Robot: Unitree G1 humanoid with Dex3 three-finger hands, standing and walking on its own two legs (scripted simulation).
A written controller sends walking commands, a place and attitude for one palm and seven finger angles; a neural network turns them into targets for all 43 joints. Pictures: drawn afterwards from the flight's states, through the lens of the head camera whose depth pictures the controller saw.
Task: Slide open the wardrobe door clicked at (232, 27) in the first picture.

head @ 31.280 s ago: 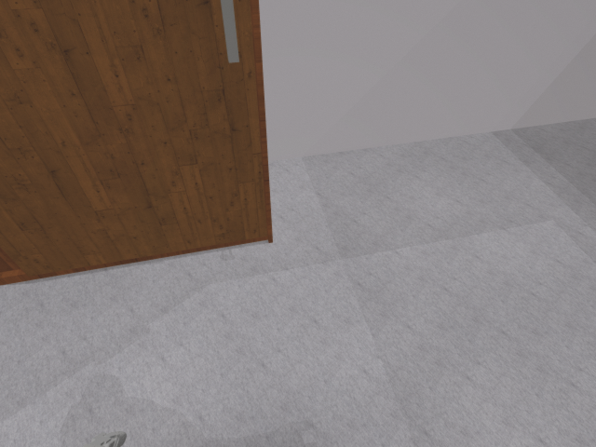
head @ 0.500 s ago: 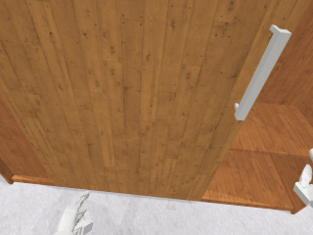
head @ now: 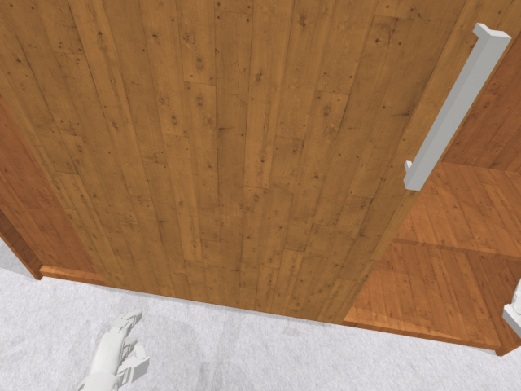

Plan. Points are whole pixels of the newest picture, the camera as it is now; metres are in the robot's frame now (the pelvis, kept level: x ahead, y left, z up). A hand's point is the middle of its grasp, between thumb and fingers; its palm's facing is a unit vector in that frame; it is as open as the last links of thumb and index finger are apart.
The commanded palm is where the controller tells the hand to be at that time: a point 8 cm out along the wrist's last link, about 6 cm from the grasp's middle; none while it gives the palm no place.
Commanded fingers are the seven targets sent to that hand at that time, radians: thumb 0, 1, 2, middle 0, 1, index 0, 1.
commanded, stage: step back with the hand held close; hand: right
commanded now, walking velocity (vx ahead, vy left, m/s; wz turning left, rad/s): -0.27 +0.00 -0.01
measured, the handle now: (442, 116) +0.52 -0.28 +0.21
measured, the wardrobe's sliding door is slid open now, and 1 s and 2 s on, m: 0.62 0.62 0.62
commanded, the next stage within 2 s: stop stepping back and stand still in 0.70 s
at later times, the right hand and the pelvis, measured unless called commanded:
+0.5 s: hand out of the picture +0.10 -0.33 +0.16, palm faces +0.51 +0.74 -0.44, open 7.4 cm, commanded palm +0.04 -0.35 +0.18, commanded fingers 0.00 -0.90 -0.90 0.20 0.30 0.20 0.30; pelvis -0.08 -0.05 -0.01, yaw -4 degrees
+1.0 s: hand out of the picture +0.00 -0.38 +0.17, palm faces +0.54 +0.79 -0.28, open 7.4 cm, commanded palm -0.09 -0.40 +0.18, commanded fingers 0.00 -0.90 -0.90 0.20 0.30 0.20 0.30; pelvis -0.20 -0.10 -0.02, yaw -4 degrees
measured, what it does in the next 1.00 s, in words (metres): walks backwards: right foot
